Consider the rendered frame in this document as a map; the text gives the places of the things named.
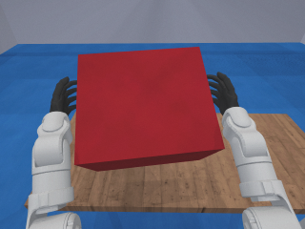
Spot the carton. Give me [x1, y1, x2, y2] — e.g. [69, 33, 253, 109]
[74, 47, 225, 172]

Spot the table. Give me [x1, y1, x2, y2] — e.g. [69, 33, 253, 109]
[24, 112, 305, 229]

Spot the robot right forearm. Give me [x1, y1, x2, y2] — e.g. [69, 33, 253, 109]
[221, 107, 302, 229]

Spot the robot left forearm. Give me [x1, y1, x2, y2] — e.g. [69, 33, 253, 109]
[26, 111, 74, 229]

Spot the left robot upper arm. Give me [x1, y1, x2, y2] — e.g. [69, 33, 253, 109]
[29, 212, 82, 229]

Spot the right robot upper arm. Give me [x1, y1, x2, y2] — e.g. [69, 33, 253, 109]
[242, 205, 300, 229]

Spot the left robot hand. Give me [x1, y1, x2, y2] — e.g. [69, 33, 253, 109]
[50, 76, 77, 115]

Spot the right robot hand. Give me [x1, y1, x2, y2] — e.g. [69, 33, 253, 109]
[207, 72, 239, 115]

